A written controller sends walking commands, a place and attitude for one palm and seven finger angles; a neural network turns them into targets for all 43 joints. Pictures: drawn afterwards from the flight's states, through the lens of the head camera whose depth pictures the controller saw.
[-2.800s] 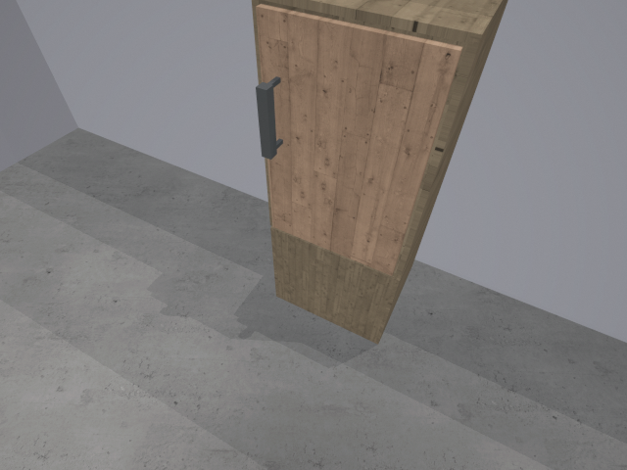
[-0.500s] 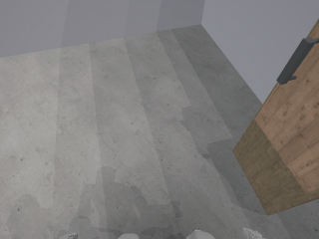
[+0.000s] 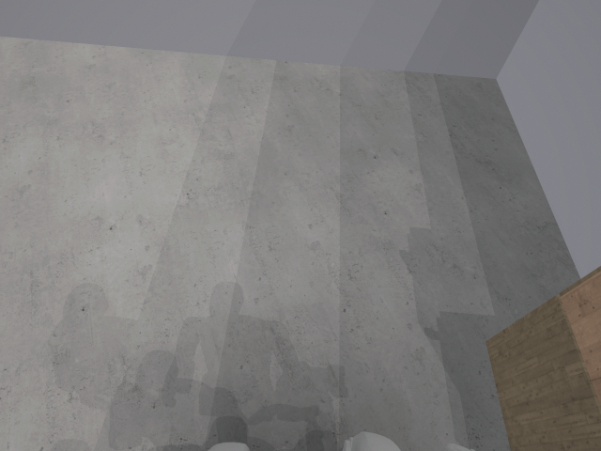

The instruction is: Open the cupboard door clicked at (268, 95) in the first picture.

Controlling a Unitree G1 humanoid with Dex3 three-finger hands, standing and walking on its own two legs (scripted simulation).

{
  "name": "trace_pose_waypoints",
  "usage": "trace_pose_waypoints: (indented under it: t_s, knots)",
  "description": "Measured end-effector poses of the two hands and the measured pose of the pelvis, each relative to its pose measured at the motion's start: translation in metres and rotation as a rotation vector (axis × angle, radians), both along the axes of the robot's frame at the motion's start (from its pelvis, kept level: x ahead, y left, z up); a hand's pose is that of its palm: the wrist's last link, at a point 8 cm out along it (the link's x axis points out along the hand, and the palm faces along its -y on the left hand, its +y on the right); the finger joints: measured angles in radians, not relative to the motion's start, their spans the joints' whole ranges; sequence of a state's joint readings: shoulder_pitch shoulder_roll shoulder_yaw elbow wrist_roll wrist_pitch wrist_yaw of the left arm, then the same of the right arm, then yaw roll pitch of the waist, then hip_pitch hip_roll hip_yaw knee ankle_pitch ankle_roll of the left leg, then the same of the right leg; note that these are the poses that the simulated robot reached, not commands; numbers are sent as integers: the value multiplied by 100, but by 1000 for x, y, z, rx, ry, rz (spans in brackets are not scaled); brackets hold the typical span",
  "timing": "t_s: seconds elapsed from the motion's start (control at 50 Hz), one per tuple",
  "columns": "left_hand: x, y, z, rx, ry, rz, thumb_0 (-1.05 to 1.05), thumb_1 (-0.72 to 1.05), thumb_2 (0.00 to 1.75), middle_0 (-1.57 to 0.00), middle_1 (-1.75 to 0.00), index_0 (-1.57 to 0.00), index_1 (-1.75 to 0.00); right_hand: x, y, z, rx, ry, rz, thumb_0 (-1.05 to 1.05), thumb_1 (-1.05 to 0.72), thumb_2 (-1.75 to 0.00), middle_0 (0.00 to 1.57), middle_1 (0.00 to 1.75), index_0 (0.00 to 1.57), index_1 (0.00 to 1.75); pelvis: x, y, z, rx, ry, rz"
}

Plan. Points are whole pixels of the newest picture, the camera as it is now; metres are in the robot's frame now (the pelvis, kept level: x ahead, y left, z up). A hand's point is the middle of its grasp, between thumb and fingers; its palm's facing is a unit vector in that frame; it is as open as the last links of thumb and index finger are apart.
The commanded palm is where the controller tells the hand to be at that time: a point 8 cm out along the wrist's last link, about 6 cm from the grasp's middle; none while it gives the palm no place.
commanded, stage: walk around to get in front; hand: left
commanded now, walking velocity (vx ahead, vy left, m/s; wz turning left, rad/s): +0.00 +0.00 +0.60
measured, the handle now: out of the picture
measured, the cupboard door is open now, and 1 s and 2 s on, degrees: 0 0 0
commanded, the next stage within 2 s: none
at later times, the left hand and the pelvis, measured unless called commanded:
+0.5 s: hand out of the picture +0.02 +0.16 -0.14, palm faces +0.30 -0.92 -0.26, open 7.4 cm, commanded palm none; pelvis +0.00 -0.05 +0.02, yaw +19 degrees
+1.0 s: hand out of the picture -0.03 +0.19 -0.14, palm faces +0.57 -0.76 -0.32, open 7.4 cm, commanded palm none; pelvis +0.00 -0.05 +0.00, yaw +36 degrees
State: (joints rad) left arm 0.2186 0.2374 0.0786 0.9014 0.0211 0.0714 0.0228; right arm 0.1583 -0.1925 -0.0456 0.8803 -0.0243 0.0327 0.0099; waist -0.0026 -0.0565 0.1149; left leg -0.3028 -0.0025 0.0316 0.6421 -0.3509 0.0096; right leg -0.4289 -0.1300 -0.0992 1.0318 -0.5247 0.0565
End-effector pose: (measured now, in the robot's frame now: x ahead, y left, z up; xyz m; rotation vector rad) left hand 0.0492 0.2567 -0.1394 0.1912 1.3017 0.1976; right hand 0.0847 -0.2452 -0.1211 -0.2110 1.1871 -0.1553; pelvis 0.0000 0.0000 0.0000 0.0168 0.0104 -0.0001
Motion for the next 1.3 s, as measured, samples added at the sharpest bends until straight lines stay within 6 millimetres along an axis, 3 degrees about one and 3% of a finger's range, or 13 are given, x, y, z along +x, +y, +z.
trace_pose_waypoints:
  t_s: [0.12,0.24,0.32,0.4,0.52,0.64,0.7,0.78,0.86,1.0,1.16,1.3]
  knots:
    - [12,2,24,38,-70,40,1,91,90,-20,-30,-20,-30,-5,-3,-1,15,47,42,0,-90,-90,20,30,20,30,1,-10,10,-11,1,62]
    - [24,-16,37,92,-186,59,0,91,90,-19,-30,-20,-30,-2,-30,-21,48,88,72,0,-90,-90,20,30,20,30,3,-36,2,5,3,135]
    - [7,-34,44,97,-182,98,0,91,90,-20,-30,-20,-30,12,-44,-21,45,95,104,1,-91,-90,20,30,20,30,1,-44,7,13,-14,193]
    - [-17,-48,43,70,-140,151,0,91,90,-20,-30,-20,-30,30,-46,-10,46,80,148,1,-91,-90,20,30,20,30,1,-48,14,28,-17,251]
    - [-57,-55,30,17,-106,268,0,91,90,-20,-30,-20,-30,61,-26,1,24,70,270,1,-91,-90,19,30,20,30,-2,-45,15,29,-12,344]
    - [-116,-38,-2,-17,-45,409,0,91,90,-20,-30,-20,-30,97,17,2,-14,-18,413,1,-91,-90,19,30,20,30,-10,-26,-3,-7,-4,426]
    - [-136,-29,-4,-7,11,455,0,91,90,-20,-30,-20,-30,103,33,8,-24,-41,460,0,-91,-90,20,30,20,30,-12,-24,-1,-7,-6,449]
    - [-142,-21,10,16,-1,499,1,91,90,-20,-30,-20,-30,101,43,11,-22,-21,504,0,-91,-90,20,30,20,30,-11,-24,8,-20,-3,494]
    - [-132,-18,25,53,-56,520,1,91,90,-19,-30,-20,-30,100,43,7,-5,18,535,0,-90,-90,20,30,20,30,-8,-30,13,-27,-3,538]
    - [-116,-37,37,131,-149,549,0,91,90,-19,-30,-20,-30,116,27,-20,35,71,569,0,-90,-90,20,30,20,30,5,-52,2,-6,3,625]
    - [-139,-80,39,71,-89,647,0,91,90,-20,-30,-20,-30,143,36,-7,33,85,643,1,-91,-90,20,30,20,30,10,-54,15,25,1,733]
    - [-182,-95,18,13,-75,792,0,91,90,-20,-30,-20,-30,162,84,2,-5,58,795,1,-91,-90,19,30,20,30,3,-43,10,18,0,841]
